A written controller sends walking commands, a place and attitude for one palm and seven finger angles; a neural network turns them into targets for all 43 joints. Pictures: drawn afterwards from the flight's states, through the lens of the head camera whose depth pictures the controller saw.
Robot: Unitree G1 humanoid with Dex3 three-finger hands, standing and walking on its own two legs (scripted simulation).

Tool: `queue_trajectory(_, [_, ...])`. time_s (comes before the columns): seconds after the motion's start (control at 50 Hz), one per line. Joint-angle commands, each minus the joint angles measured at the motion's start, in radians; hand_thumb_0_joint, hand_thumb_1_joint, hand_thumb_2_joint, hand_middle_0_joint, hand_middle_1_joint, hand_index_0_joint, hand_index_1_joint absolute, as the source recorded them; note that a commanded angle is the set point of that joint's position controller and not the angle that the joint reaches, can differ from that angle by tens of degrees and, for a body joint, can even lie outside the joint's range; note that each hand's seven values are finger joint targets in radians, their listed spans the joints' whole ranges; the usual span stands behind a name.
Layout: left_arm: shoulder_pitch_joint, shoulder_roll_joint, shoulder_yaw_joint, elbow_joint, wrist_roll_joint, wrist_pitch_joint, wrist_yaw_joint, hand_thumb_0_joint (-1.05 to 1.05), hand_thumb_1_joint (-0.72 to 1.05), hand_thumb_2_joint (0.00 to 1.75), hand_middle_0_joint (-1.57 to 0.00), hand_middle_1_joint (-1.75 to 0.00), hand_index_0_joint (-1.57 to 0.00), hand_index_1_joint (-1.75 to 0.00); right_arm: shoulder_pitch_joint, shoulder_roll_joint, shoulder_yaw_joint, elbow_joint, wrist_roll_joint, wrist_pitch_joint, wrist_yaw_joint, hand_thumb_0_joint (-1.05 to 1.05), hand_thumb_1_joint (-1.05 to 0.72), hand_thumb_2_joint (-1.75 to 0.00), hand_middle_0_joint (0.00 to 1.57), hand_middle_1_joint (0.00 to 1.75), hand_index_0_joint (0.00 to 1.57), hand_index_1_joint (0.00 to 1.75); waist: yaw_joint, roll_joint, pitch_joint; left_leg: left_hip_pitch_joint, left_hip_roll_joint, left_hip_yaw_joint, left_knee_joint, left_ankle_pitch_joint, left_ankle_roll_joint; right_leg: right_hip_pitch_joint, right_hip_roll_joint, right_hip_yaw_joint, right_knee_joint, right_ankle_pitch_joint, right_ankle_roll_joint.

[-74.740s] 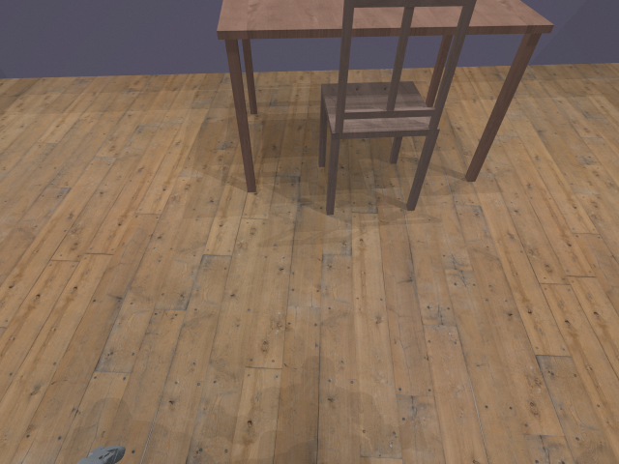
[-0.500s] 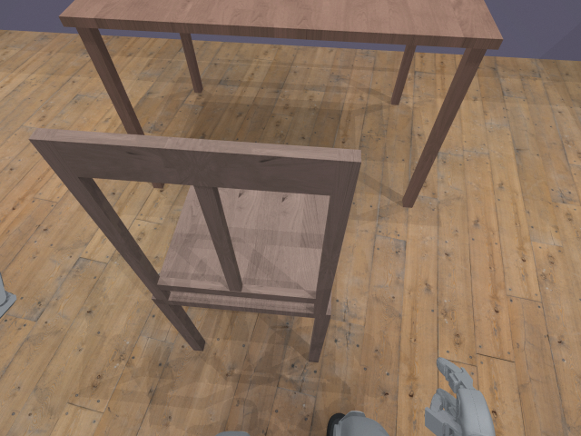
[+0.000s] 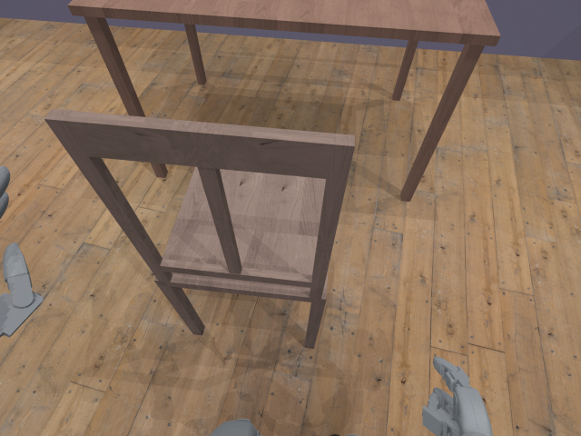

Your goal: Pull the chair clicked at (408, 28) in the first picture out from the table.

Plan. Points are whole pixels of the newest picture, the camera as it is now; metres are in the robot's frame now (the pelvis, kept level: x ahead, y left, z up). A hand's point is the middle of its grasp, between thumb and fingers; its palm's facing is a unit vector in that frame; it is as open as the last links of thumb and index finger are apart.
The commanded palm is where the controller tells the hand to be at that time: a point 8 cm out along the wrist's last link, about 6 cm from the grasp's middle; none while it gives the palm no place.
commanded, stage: step back with the hand held close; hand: left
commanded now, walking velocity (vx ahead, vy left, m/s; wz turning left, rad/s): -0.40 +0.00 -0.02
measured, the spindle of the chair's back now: (224, 228) +0.45 +0.15 -0.07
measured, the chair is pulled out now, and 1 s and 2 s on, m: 0.50 0.50 0.50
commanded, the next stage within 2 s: stop stepping back and stand still in 0.28 s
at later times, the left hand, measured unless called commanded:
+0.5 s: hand out of the picture +0.11 +0.23 +0.15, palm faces +0.33 -0.77 -0.54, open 7.4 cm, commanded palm +0.04 +0.27 +0.18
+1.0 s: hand out of the picture +0.06 +0.26 +0.16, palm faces +0.44 -0.77 -0.45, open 7.4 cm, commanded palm +0.00 +0.30 +0.18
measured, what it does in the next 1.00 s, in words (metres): walks backwards: right foot, then left foot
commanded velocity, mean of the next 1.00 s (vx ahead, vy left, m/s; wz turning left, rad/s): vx -0.06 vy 0.00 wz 0.00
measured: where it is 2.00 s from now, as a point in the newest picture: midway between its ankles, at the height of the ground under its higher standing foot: outside the picture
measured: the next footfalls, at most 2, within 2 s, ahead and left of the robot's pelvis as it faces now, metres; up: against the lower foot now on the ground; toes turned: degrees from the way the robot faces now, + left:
right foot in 0.30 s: -0.06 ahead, -0.12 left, +0.00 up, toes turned +0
left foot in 0.58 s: -0.11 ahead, +0.11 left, +0.00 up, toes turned +2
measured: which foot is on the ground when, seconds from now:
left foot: down 0.00-0.32, up 0.34-0.56, down 0.58-1.00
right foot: down 0.00-0.08, up 0.10-0.28, down 0.30-1.00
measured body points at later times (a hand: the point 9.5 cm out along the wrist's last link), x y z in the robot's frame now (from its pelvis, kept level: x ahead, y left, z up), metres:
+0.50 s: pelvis -0.11 -0.02 +0.00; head -0.06 -0.02 +0.45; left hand +0.08 +0.27 +0.18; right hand +0.04 -0.27 -0.10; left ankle -0.13 +0.10 -0.69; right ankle -0.06 -0.14 -0.73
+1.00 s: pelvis -0.14 +0.00 +0.00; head -0.16 +0.00 +0.45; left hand +0.03 +0.30 +0.18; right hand +0.00 -0.23 -0.10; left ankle -0.15 +0.10 -0.73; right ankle -0.10 -0.12 -0.73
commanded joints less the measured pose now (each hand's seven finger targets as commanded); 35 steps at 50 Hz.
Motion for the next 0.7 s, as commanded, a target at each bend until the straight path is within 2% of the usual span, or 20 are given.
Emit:
queue_trajectory(0.0, [0.086,0.212,0.201,-0.197,-0.004,-0.05,0.042,0.0,0.9,0.9,-0.2,-0.3,-0.2,-0.3,-0.045,-0.093,-0.003,-0.168,0.001,-0.011,-0.036,0.0,-0.9,-0.9,0.2,0.3,0.2,0.3,-0.017,-0.103,-0.26,0.082,0.025,0.018,-0.313,0.094,0.009,0.24,-0.236,0.132,-0.006,0.598,-0.1])
queue_trajectory(0.02, [0.076,0.227,0.204,-0.242,-0.011,-0.064,0.042,0.0,0.9,0.9,-0.2,-0.3,-0.2,-0.3,-0.035,-0.105,-0.009,-0.165,0.003,-0.007,-0.04,0.0,-0.9,-0.9,0.2,0.3,0.2,0.3,-0.02,-0.056,-0.258,0.173,0.044,0.037,-0.453,0.296,0.021,0.198,-0.19,0.093,0.044,0.494,-0.052])
queue_trajectory(0.06, [0.07,0.24,0.208,-0.292,-0.018,-0.084,0.033,0.0,0.9,0.9,-0.2,-0.3,-0.2,-0.3,-0.027,-0.125,-0.036,-0.17,0.007,-0.041,-0.034,0.0,-0.9,-0.9,0.2,0.3,0.2,0.3,-0.01,0.228,-0.245,0.294,0.315,-0.153,-0.48,0.795,0.128,-0.026,-0.022,0.026,0.265,-0.137,0.03])
queue_trajectory(0.08, [0.114,0.213,0.194,-0.242,-0.028,-0.087,0.019,0.0,0.9,0.9,-0.2,-0.3,-0.2,-0.3,-0.009,-0.12,-0.043,-0.162,0.001,-0.068,-0.024,0.0,-0.9,-0.9,0.2,0.3,0.2,0.3,-0.021,0.248,-0.24,0.256,0.357,-0.168,-0.495,0.795,0.164,-0.061,0.022,0.068,0.448,-0.347,0.024])
queue_trajectory(0.1, [0.08,0.22,0.207,-0.261,-0.037,-0.081,0.02,0.0,0.9,0.9,-0.2,-0.3,-0.2,-0.3,-0.032,-0.127,-0.038,-0.159,-0.019,-0.091,-0.022,0.0,-0.9,-0.9,0.2,0.3,0.2,0.3,-0.016,0.297,-0.203,0.177,0.372,-0.175,-0.467,0.854,0.184,-0.068,0.022,0.107,0.51,-0.363,0.021])
queue_trajectory(0.14, [-0.004,0.205,0.188,-0.3,-0.027,-0.079,0.023,0.0,0.9,0.9,-0.2,-0.3,-0.2,-0.3,-0.013,-0.126,-0.043,-0.126,-0.01,-0.109,-0.014,0.0,-0.9,-0.9,0.2,0.3,0.2,0.3,-0.015,0.253,-0.202,0.301,0.328,-0.091,-0.376,1.022,0.16,-0.084,0.01,0.094,0.374,-0.306,0.024])
queue_trajectory(0.22, [0.055,0.201,0.192,-0.21,-0.018,-0.067,0.013,0.0,0.9,0.9,-0.2,-0.3,-0.2,-0.3,-0.017,-0.143,-0.044,-0.13,-0.009,-0.124,0.005,0.0,-0.9,-0.9,0.2,0.3,0.2,0.3,0.001,0.228,-0.175,0.205,0.295,-0.098,-0.382,0.665,0.113,0.104,-0.015,0.049,0.066,-0.119,0.006])
queue_trajectory(0.28, [0.031,0.222,0.205,-0.164,-0.015,-0.072,0.002,0.0,0.9,0.9,-0.2,-0.3,-0.2,-0.3,-0.044,-0.137,-0.033,-0.133,-0.004,-0.118,0.0,0.0,-0.9,-0.9,0.2,0.3,0.2,0.3,0.007,0.025,-0.123,0.068,0.181,-0.04,-0.248,0.22,0.058,0.184,-0.07,0.058,-0.161,0.132,0.006])
queue_trajectory(0.3, [-0.007,0.257,0.217,-0.156,-0.016,-0.078,0.005,0.0,0.9,0.9,-0.2,-0.3,-0.2,-0.3,-0.041,-0.121,-0.03,-0.143,-0.003,-0.114,-0.005,0.0,-0.9,-0.9,0.2,0.3,0.2,0.3,-0.011,-0.133,-0.119,0.013,0.067,0.052,-0.11,0.024,0.013,0.132,-0.206,0.219,-0.199,0.269,-0.053])
queue_trajectory(0.32, [0.005,0.21,0.18,-0.129,-0.038,-0.062,0.002,0.0,0.9,0.9,-0.2,-0.3,-0.2,-0.3,-0.005,-0.131,-0.066,-0.142,0.012,-0.104,-0.003,0.0,-0.9,-0.9,0.2,0.3,0.2,0.3,-0.001,-0.311,-0.18,0.03,-0.037,0.031,0.128,-0.075,-0.011,0.034,-0.342,0.426,-0.314,0.072,-0.137])
queue_trajectory(0.34, [0.034,0.222,0.19,-0.099,-0.03,-0.038,0.011,0.0,0.9,0.9,-0.2,-0.3,-0.2,-0.3,-0.026,-0.131,-0.072,-0.135,0.006,-0.088,0.0,0.0,-0.9,-0.9,0.2,0.3,0.2,0.3,0.002,-0.268,-0.185,0.026,-0.039,-0.024,0.284,-0.068,-0.007,0.034,-0.379,0.448,-0.315,0.106,-0.178])
queue_trajectory(0.36, [0.046,0.195,0.167,-0.102,-0.019,-0.03,0.013,0.0,0.9,0.9,-0.2,-0.3,-0.2,-0.3,-0.03,-0.089,-0.046,-0.128,0.0,-0.068,0.0,0.0,-0.9,-0.9,0.2,0.3,0.2,0.3,-0.018,-0.202,-0.205,-0.006,-0.007,-0.03,0.302,-0.022,-0.014,0.121,-0.332,0.296,-0.208,0.244,-0.204])
queue_trajectory(0.4, [0.103,0.18,0.16,-0.103,-0.02,-0.01,0.034,0.0,0.9,0.9,-0.2,-0.3,-0.2,-0.3,-0.058,-0.08,-0.005,-0.176,0.022,-0.027,-0.013,0.0,-0.9,-0.9,0.2,0.3,0.2,0.3,-0.022,-0.117,-0.239,0.016,0.038,-0.015,0.16,-0.001,-0.011,0.167,-0.28,0.218,-0.117,0.298,-0.157])
queue_trajectory(0.5, [0.084,0.239,0.168,-0.218,-0.003,0.009,0.062,0.0,0.9,0.9,-0.2,-0.3,-0.2,-0.3,0.002,-0.133,-0.011,-0.193,0.016,-0.026,-0.038,0.0,-0.9,-0.9,0.2,0.3,0.2,0.3,-0.025,-0.103,-0.193,0.211,0.022,0.066,-0.366,0.096,0.043,0.136,-0.22,0.22,-0.154,-0.12,-0.074])
queue_trajectory(0.54, [0.069,0.253,0.163,-0.286,-0.005,-0.003,0.058,0.0,0.9,0.9,-0.2,-0.3,-0.2,-0.3,0.018,-0.16,-0.026,-0.198,0.018,-0.058,-0.046,0.0,-0.9,-0.9,0.2,0.3,0.2,0.3,-0.027,0.054,-0.158,0.269,0.12,0.001,-0.559,0.191,0.084,0.14,-0.124,0.136,-0.017,-0.098,-0.025])
queue_trajectory(0.56, [0.066,0.249,0.165,-0.304,-0.002,-0.008,0.051,0.0,0.9,0.9,-0.2,-0.3,-0.2,-0.3,0.012,-0.169,-0.029,-0.203,0.018,-0.074,-0.044,0.0,-0.9,-0.9,0.2,0.3,0.2,0.3,-0.014,0.203,-0.147,0.298,0.191,-0.06,-0.563,0.309,0.11,0.089,-0.035,0.072,0.105,-0.108,0.008])
queue_trajectory(0.58, [0.061,0.243,0.178,-0.247,0.002,-0.006,0.052,0.0,0.9,0.9,-0.2,-0.3,-0.2,-0.3,-0.012,-0.135,-0.015,-0.193,0.017,-0.075,-0.039,0.0,-0.9,-0.9,0.2,0.3,0.2,0.3,-0.02,0.366,-0.112,0.221,0.245,-0.139,-0.586,0.242,0.14,0.007,-0.007,0.017,0.205,-0.286,0.03])
queue_trajectory(0.6, [0.02,0.248,0.178,-0.222,0.008,0.0,0.053,0.0,0.9,0.9,-0.2,-0.3,-0.2,-0.3,-0.027,-0.129,-0.007,-0.18,0.007,-0.076,-0.037,0.0,-0.9,-0.9,0.2,0.3,0.2,0.3,-0.03,0.408,-0.052,0.079,0.255,-0.174,-0.606,0.17,0.168,0.042,0.0,0.045,0.3,-0.277,0.027])
queue_trajectory(0.64, [-0.02,0.224,0.151,-0.187,0.012,-0.009,0.043,0.0,0.9,0.9,-0.2,-0.3,-0.2,-0.3,0.012,-0.145,-0.023,-0.159,0.023,-0.084,-0.016,0.0,-0.9,-0.9,0.2,0.3,0.2,0.3,-0.023,0.224,-0.058,0.084,0.206,-0.078,-0.475,0.318,0.145,0.107,-0.001,0.036,0.192,-0.196,0.035])
queue_trajectory(0.68, [0.013,0.195,0.139,-0.077,0.013,-0.008,0.032,0.0,0.9,0.9,-0.2,-0.3,-0.2,-0.3,0.027,-0.174,-0.023,-0.155,0.032,-0.076,-0.004,0.0,-0.9,-0.9,0.2,0.3,0.2,0.3,-0.007,0.05,-0.064,0.06,0.163,-0.055,-0.36,0.249,0.102,0.236,-0.015,0.039,-0.089,-0.029,0.023])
